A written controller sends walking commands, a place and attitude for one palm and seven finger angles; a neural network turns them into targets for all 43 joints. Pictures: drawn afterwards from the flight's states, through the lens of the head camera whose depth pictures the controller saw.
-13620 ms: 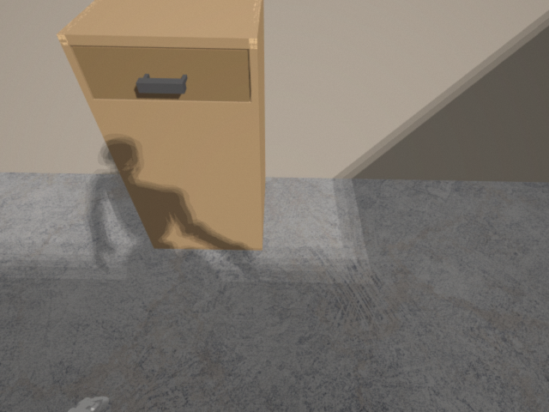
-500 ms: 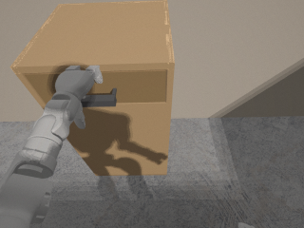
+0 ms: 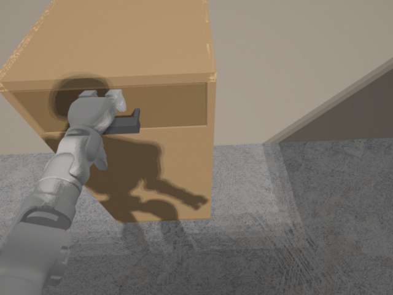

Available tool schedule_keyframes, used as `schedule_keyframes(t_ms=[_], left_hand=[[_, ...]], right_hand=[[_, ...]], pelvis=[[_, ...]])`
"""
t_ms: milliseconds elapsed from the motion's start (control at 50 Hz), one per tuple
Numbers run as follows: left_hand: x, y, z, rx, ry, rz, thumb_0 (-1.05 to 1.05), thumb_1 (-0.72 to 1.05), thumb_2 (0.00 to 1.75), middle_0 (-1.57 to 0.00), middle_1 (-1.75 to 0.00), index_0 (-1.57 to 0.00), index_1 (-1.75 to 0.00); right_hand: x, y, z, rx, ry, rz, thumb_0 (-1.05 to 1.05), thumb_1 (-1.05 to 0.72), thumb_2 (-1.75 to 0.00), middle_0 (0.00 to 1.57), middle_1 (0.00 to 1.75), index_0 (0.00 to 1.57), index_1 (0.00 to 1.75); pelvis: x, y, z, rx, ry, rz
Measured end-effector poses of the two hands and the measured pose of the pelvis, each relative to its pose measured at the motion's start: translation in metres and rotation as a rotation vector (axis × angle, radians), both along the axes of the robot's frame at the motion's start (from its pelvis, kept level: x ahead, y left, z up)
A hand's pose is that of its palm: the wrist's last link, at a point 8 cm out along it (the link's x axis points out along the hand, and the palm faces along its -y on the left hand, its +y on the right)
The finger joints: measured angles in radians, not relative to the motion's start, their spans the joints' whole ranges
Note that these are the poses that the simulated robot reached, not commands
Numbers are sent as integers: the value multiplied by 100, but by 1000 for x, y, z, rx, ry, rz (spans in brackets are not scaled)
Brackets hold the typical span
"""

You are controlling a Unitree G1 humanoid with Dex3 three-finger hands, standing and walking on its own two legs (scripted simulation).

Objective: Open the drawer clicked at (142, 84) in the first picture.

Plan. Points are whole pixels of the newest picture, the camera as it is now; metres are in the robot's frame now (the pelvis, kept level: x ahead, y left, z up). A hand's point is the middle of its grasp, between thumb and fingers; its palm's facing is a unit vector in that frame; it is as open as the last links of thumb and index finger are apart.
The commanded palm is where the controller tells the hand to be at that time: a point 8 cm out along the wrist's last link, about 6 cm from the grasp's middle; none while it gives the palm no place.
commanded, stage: lower the fingers behind the handle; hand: left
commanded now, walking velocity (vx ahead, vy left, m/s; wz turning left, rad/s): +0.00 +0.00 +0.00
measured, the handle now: (115, 119) +0.49 +0.22 +0.05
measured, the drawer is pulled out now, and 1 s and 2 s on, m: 0.00 0.00 0.00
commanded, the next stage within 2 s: close the thumb around the handle in 1.02 s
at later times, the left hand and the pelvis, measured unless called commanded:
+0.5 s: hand (110, 139) +0.44 +0.22 +0.04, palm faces -0.05 -0.01 -1.00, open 13.8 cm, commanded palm +0.42 +0.22 +0.10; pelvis +0.00 -0.01 -0.01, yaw +0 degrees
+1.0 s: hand (112, 140) +0.44 +0.22 +0.03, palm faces -0.04 -0.01 -1.00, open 13.8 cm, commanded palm +0.42 +0.23 +0.09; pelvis +0.00 -0.01 -0.01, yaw +0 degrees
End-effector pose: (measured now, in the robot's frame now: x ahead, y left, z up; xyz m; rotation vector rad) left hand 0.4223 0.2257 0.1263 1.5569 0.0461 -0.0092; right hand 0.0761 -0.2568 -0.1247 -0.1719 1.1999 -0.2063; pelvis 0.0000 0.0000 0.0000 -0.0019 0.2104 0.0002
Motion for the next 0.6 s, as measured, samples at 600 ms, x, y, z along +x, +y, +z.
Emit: schedule_keyframes(t_ms=[600], left_hand=[[-1,-7,-36,6,3,22,0,-49,30,-32,-121,-32,-120]], right_hand=[[-10,-20,-6,-22,13,-26,1,-91,-90,21,30,20,30]], pelvis=[[1,-12,-7,2,54,-4]])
